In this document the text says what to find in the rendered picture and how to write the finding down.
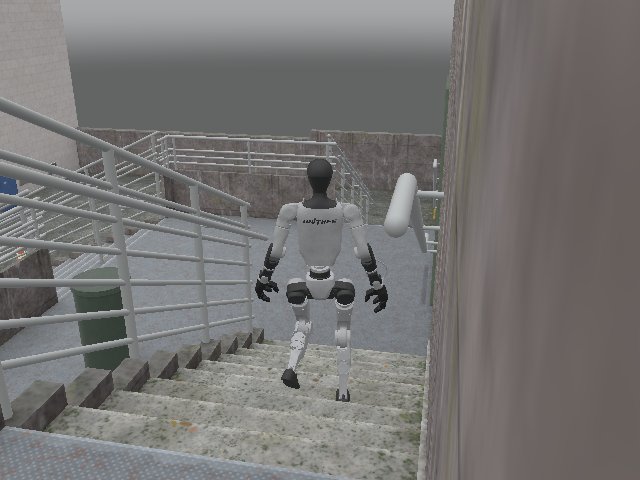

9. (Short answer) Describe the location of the right robot thigh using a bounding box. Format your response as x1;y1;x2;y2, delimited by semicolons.
334;278;355;348

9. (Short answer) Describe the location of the humanoid robot torso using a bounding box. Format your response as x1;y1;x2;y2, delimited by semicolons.
296;198;344;300

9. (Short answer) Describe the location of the left robot hand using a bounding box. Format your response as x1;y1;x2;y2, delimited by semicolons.
255;279;279;302

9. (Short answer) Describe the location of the robot right forearm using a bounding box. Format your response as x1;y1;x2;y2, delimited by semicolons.
361;243;384;290

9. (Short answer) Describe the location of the right robot hand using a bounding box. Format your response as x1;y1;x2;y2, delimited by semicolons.
365;285;388;313

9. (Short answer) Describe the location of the left robot upper arm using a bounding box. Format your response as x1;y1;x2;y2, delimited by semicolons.
270;203;299;259

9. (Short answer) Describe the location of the robot left forearm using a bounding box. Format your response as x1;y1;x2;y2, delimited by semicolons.
258;243;280;284

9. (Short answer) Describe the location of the right robot upper arm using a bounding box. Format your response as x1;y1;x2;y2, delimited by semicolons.
341;202;371;259

